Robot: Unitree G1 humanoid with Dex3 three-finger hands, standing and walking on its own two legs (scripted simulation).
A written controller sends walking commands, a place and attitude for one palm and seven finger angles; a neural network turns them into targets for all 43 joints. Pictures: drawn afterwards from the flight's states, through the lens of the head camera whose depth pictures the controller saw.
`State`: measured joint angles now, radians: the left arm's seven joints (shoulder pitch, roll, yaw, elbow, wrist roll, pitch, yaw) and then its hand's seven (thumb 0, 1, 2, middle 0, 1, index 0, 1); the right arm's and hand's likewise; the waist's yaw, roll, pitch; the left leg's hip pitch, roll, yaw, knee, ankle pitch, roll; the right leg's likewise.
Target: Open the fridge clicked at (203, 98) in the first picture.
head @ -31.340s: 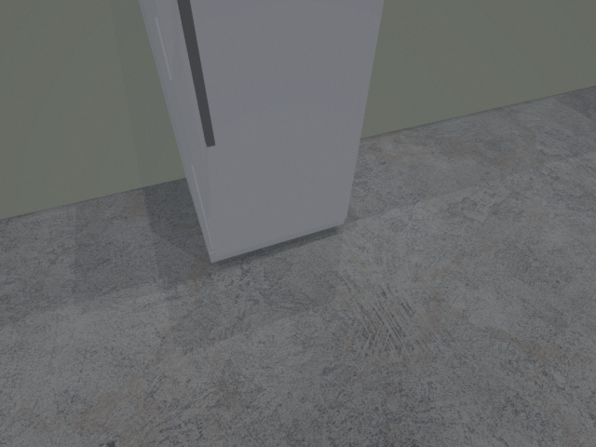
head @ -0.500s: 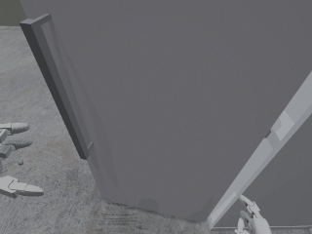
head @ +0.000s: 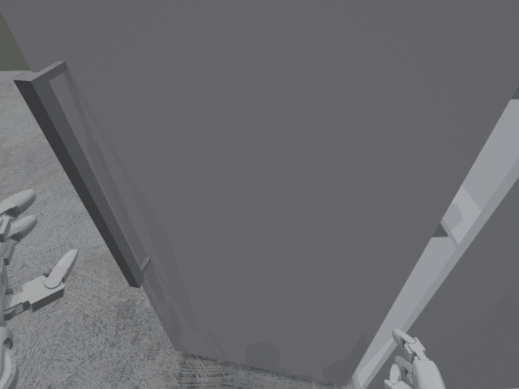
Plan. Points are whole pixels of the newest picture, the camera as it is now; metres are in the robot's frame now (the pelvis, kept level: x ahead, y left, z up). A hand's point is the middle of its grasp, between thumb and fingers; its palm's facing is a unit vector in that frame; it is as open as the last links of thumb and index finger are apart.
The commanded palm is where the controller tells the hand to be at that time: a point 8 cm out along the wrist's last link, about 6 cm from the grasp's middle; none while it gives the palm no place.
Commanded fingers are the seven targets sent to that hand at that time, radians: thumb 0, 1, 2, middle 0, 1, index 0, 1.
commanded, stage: draw the hand back to the body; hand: left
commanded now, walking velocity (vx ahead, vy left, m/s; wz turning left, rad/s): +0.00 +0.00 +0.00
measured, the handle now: (106, 200) +0.36 +0.32 +0.11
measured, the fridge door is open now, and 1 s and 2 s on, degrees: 77 77 77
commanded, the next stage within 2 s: step back with the hand held close in 0.48 s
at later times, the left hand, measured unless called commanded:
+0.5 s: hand (64, 274) +0.19 +0.26 +0.16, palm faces +0.50 -0.77 -0.39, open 7.4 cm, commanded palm +0.14 +0.29 +0.18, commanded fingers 0.00 0.90 0.90 -0.20 -0.30 -0.20 -0.30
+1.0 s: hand (31, 293) +0.16 +0.29 +0.16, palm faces +0.41 -0.77 -0.49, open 7.4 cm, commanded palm +0.10 +0.31 +0.18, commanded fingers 0.00 0.90 0.90 -0.20 -0.30 -0.20 -0.30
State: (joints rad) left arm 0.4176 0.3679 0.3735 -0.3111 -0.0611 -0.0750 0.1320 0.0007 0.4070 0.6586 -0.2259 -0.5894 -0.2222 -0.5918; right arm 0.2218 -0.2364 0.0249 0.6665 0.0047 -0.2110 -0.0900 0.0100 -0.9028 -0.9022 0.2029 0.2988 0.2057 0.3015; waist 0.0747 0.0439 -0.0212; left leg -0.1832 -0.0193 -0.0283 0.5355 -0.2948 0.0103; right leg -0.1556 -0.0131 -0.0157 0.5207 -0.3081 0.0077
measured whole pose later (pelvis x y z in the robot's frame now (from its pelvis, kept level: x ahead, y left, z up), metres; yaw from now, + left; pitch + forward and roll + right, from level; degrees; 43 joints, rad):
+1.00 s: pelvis -0.04 +0.01 +0.00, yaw +0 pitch +0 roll -1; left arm 0.55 0.43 0.44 -0.51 -0.04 -0.19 0.14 0.01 0.89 0.90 -0.21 -0.30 -0.21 -0.30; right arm 0.20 -0.21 0.02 0.57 0.00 -0.07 -0.09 0.01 -0.90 -0.90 0.20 0.30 0.20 0.30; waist 0.03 -0.02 0.05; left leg -0.32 -0.03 -0.02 0.55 -0.23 0.03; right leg -0.28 -0.02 -0.01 0.51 -0.23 0.03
